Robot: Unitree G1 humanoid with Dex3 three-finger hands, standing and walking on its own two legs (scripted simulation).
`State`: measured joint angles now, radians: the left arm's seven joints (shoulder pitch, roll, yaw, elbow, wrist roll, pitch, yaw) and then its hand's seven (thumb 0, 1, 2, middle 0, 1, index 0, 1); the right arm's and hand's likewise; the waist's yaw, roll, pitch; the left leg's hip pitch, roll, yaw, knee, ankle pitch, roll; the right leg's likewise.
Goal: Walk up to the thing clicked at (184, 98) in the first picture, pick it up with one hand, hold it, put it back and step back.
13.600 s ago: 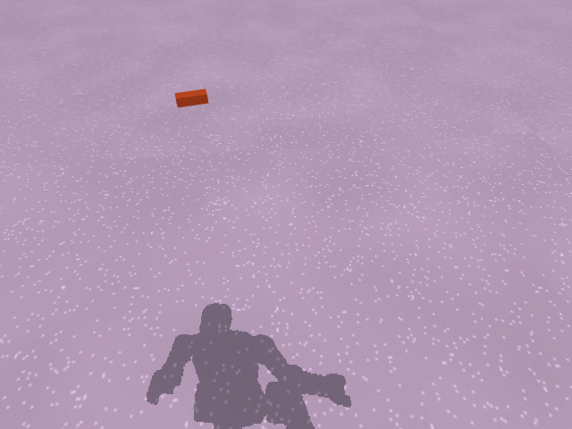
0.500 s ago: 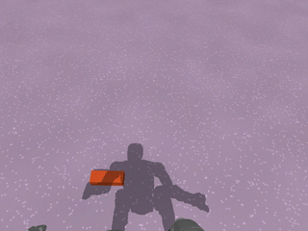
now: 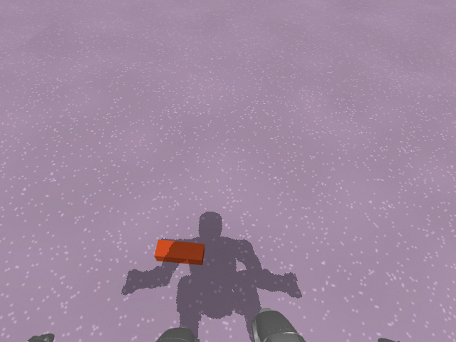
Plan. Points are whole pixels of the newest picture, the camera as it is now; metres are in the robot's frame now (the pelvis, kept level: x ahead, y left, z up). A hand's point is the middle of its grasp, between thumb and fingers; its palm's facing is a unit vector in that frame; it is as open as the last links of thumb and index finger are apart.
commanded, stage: walk up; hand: left
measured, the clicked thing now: (180, 252) +0.51 +0.20 -0.71
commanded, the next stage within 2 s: none
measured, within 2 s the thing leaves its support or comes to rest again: neither
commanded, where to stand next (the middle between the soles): +0.11 -0.03 m, yaw -2 degrees
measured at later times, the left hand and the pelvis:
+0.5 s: hand (125, 337) +0.14 +0.19 -0.12, palm faces -0.09 -0.91 -0.41, open 7.3 cm; pelvis +0.02 -0.06 +0.01, yaw -2 degrees
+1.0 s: hand out of the picture +0.04 +0.26 -0.15, palm faces -0.06 -0.92 -0.39, open 7.3 cm; pelvis -0.02 -0.03 +0.00, yaw -3 degrees
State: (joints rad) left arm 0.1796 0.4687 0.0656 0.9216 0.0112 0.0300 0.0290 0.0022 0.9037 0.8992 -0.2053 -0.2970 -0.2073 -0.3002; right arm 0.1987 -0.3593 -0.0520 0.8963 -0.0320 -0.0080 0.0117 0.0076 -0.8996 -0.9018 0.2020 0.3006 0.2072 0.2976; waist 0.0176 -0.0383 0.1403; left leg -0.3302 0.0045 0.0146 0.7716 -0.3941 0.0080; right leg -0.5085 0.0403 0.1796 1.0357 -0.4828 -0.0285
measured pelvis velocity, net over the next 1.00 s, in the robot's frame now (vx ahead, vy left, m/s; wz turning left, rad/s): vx -0.02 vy -0.03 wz -0.05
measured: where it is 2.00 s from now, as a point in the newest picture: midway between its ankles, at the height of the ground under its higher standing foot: outside the picture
